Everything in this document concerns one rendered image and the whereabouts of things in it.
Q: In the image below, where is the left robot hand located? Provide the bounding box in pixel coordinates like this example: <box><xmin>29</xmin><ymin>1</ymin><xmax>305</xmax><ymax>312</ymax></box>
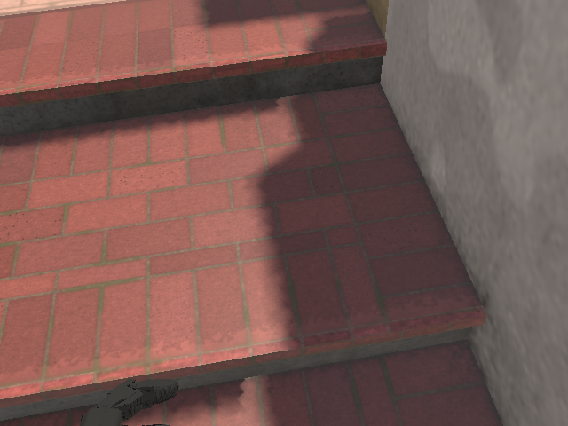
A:
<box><xmin>80</xmin><ymin>379</ymin><xmax>179</xmax><ymax>426</ymax></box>

